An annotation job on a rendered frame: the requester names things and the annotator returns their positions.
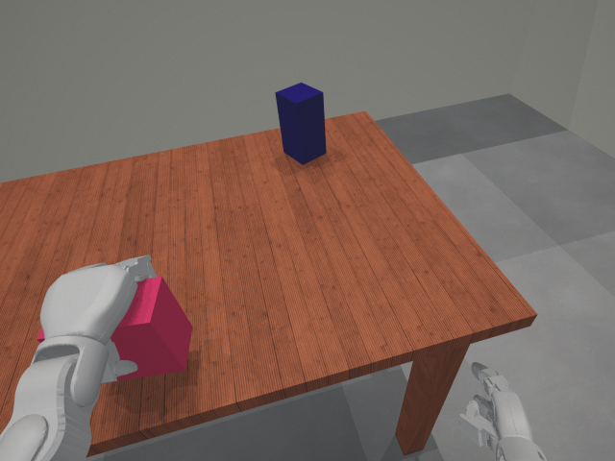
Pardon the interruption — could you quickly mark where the table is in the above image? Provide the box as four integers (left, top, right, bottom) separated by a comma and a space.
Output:
0, 111, 538, 457

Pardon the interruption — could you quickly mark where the right robot forearm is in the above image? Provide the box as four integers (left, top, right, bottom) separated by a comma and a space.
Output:
496, 437, 547, 461

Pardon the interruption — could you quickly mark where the sponge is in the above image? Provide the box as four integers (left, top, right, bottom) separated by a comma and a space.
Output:
37, 277, 192, 380

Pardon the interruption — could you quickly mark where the right robot hand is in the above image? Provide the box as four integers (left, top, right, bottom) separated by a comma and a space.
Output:
459, 362, 534, 453

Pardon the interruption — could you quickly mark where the left robot forearm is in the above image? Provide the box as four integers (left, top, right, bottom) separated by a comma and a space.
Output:
0, 334, 109, 461

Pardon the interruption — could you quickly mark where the left robot hand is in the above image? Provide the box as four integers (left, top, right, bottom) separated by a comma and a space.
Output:
40, 255, 157, 384

